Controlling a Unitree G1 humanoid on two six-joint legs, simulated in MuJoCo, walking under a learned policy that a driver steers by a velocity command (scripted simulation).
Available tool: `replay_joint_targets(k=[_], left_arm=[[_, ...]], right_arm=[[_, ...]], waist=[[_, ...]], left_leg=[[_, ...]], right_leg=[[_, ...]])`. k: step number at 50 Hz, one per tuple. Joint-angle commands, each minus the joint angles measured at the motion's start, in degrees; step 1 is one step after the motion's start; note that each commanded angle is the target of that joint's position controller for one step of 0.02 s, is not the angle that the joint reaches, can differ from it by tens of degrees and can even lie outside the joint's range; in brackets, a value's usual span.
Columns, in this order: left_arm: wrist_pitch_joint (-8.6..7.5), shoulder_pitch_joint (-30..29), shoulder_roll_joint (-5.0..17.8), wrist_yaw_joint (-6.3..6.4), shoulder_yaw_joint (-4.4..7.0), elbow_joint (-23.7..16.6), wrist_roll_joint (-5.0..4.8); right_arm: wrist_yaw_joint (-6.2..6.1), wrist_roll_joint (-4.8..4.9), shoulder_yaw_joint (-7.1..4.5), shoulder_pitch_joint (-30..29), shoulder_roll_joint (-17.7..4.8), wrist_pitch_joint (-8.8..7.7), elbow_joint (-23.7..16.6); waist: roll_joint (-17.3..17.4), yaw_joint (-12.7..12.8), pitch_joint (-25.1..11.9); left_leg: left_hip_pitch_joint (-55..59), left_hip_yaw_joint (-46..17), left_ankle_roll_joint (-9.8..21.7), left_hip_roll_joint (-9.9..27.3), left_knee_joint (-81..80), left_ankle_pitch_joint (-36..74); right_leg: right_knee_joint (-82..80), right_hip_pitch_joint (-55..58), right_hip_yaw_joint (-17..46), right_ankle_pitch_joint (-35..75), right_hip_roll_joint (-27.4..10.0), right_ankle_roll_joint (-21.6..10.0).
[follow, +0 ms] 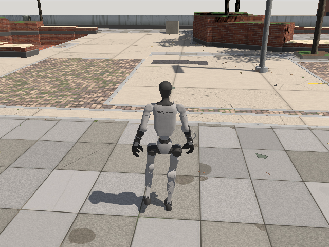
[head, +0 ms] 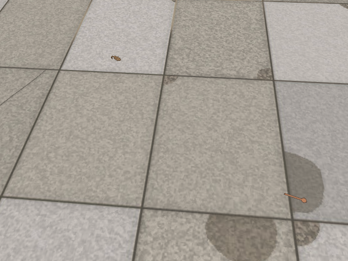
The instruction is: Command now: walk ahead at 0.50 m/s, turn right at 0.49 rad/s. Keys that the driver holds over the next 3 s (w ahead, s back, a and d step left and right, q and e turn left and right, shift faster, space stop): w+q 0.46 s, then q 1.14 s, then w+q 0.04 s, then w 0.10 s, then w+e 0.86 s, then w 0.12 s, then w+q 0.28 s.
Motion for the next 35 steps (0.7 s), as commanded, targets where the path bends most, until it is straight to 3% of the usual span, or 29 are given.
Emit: replay_joint_targets(k=[1, 4, 7, 11, 14, 16, 17, 18, 19, 20, 21, 23, 24, 26, 28, 32, 35], left_arm=[[-1.98, 1.52, 7.77, 0.1, 1.71, -2.94, -0.13], [-2.56, 5.22, 6.15, 0.05, 0.99, -1.25, -0.13], [-3.13, 7.92, 6.54, 0.11, 0.74, -0.11, 0.13], [-3.35, 10.19, 6.5, 0.84, 0.23, 1.54, 1.09], [-3.32, 8.9, 7.03, 1.71, 0.02, 2.43, 1.62], [-3.37, 7.28, 8.13, 2.13, 0.03, 2.67, 1.92], [-3.08, 6.91, 8.62, 2.16, 0.06, 2.82, 2.11], [-3.0, 6.01, 8.86, 2.3, -0.1, 2.38, 1.74], [-3.5, 6.95, 6.05, 2.0, -1.05, -0.64, 0.17], [-3.9, 7.96, 5.75, 1.39, -0.76, -1.35, 0.42], [-4.03, 4.36, 6.82, 1.15, -0.86, -2.09, 1.88], [-4.72, -0.01, 5.97, 0.54, -1.3, -3.41, 1.43], [-3.9, -0.55, 5.73, 0.61, -1.34, -4.05, 1.95], [-1.84, 1.79, 4.4, 0.71, -1.75, -3.7, 2.46], [-0.92, 1.5, 3.59, 0.87, -2.0, -4.29, 2.15], [-0.13, -5.08, 3.43, 1.07, -2.26, -6.85, 1.75], [0.06, -9.63, 3.98, 1.2, -2.42, -8.45, 1.21]], right_arm=[[0.44, -0.3, -1.05, 4.16, -4.15, 1.25, -1.9], [0.83, 0.0, -0.71, -1.94, -3.65, 1.12, -3.01], [1.22, 0.76, -0.5, -6.88, -3.7, 0.89, -4.08], [1.87, 1.11, -0.21, -12.12, -3.72, 0.49, -5.58], [2.25, 1.14, -0.4, -11.14, -4.08, 0.28, -5.7], [1.64, 1.08, -1.05, -4.88, -5.1, 0.26, -3.79], [1.24, 0.91, -1.69, 1.86, -6.11, 0.0, -1.64], [0.78, 0.17, -2.52, 10.79, -7.66, -0.43, 0.86], [0.05, -0.81, -4.5, 18.14, -14.25, -0.35, 1.65], [0.49, 1.14, -4.79, 15.81, -14.7, 0.26, 1.75], [1.0, 2.76, -4.64, 11.49, -13.45, 0.41, 1.45], [0.73, 2.22, -3.4, 6.83, -8.32, 0.62, 1.01], [0.39, 2.32, -2.96, 5.92, -7.27, 0.41, 1.37], [0.36, 2.5, -2.86, 5.86, -7.77, -0.43, 1.47], [0.44, 2.46, -3.34, 6.59, -9.57, -0.8, 1.77], [-0.06, 2.62, -3.53, 8.71, -9.83, 0.55, 1.88], [-0.79, 2.55, -3.81, 11.29, -10.07, 1.75, 2.05]], waist=[[-2.09, -1.61, -3.81], [-3.66, 0.97, -1.49], [-4.24, 3.27, -1.26], [-4.05, 4.84, 1.11], [-4.18, 3.04, 1.87], [-5.43, 0.03, -1.86], [-5.19, -2.86, -5.66], [-3.93, -7.15, -10.21], [5.0, -8.38, -16.95], [13.05, -4.92, -20.61], [4.95, -3.9, -14.36], [-2.08, -1.56, -3.88], [-1.98, 0.07, -1.43], [-0.73, 1.88, -2.67], [-0.02, 2.39, -4.1], [2.48, 0.14, -5.6], [3.36, -2.32, -6.37]], left_leg=[[-3.61, 1.05, -1.19, 0.33, -4.93, 4.68], [-6.58, 2.01, -0.79, 1.0, -14.51, 13.05], [-8.0, 2.69, 0.83, 0.33, -21.06, 18.47], [-9.02, 3.74, 3.44, -1.71, -27.35, 18.5], [-4.68, 4.3, 6.19, -4.73, -31.38, 13.24], [4.45, 6.71, 8.56, -8.95, -32.47, 8.2], [11.42, 7.51, 9.89, -11.13, -34.6, 7.07], [23.92, 4.3, 12.15, -9.43, -37.61, 9.22], [40.34, -17.21, 18.7, 4.71, -38.71, 5.41], [47.58, -42.91, 24.93, 13.96, -46.54, 12.13], [42.93, -37.06, 23.98, 11.97, -47.02, 9.62], [28.42, -25.37, 20.36, 7.77, -50.33, 13.32], [23.63, -21.69, 18.94, 5.55, -50.79, 22.59], [19.62, -15.92, 18.25, 3.25, -49.8, 41.63], [18.44, -12.16, 17.67, 1.15, -48.67, 51.95], [19.67, -10.48, 13.47, -2.47, -45.96, 54.07], [23.99, -13.42, 11.29, -2.14, -43.6, 52.0]], right_leg=[[-11.76, 3.58, 14.41, 18.22, -14.71, -8.35], [-13.73, 6.39, 11.73, 19.84, -14.14, -5.56], [-13.93, 11.82, 9.54, 23.03, -15.0, -3.2], [-14.54, 17.79, 6.7, 24.57, -17.41, -2.76], [-11.88, 20.29, 3.67, 34.03, -19.26, -1.72], [-2.81, 21.29, 0.97, 53.28, -19.07, -0.26], [6.7, 21.2, -0.42, 57.98, -18.29, 0.46], [19.4, 14.39, -2.32, 51.39, -16.99, 1.61], [41.07, -3.22, -5.94, 29.48, -11.41, 4.2], [55.85, -19.1, -1.21, -17.19, -0.68, 5.69], [57.53, -24.32, 5.49, -14.07, -5.5, 4.95], [49.65, -23.45, 4.64, -8.44, -10.21, 5.34], [46.34, -21.22, 4.33, -8.47, -11.16, 6.43], [43.01, -16.52, 3.03, -9.12, -11.02, 8.64], [38.79, -15.85, 1.63, -7.17, -10.28, 10.22], [29.09, -16.83, 0.31, 0.07, -9.07, 11.34], [24.24, -18.48, 1.24, 3.34, -8.37, 10.98]])
Next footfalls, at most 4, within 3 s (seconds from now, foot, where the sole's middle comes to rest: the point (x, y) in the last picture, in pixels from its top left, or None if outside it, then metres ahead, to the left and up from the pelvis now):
0.36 left None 0.37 0.13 -0.78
0.88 right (181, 224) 0.60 0.02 -0.78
1.32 left None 0.42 0.17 -0.78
1.82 right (173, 233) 0.56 0.05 -0.78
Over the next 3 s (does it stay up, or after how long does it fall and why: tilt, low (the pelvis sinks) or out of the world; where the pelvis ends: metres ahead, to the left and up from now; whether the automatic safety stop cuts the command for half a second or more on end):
stays up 0.90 0.41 0.01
